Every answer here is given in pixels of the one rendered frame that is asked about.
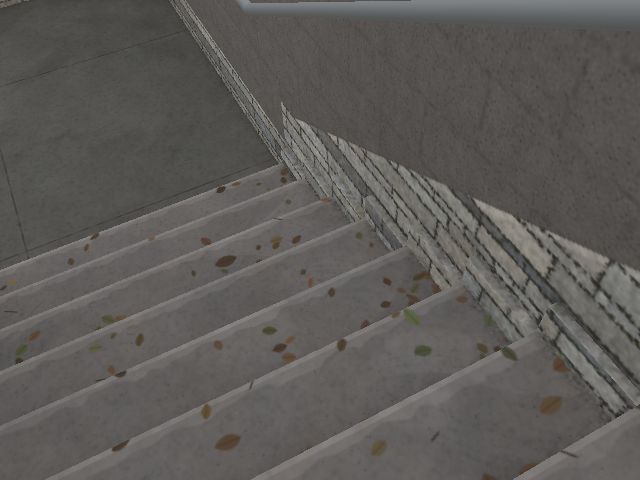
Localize stairs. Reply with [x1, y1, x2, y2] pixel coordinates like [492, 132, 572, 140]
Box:
[0, 163, 640, 480]

